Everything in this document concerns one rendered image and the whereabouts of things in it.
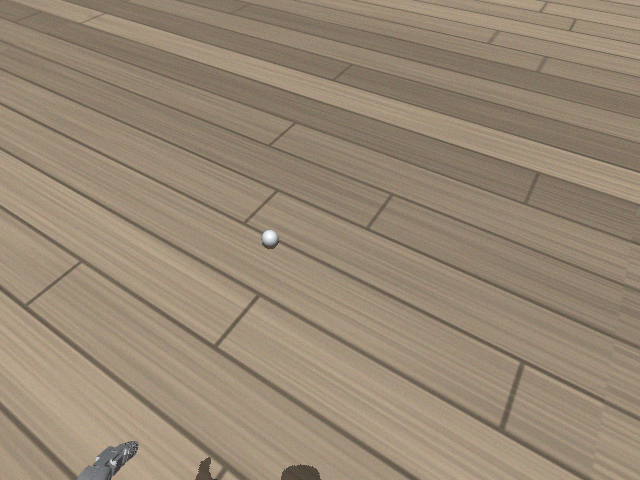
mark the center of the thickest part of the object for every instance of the left robot hand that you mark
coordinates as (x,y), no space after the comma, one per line
(109,462)

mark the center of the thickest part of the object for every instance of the ball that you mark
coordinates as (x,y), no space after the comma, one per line
(269,238)

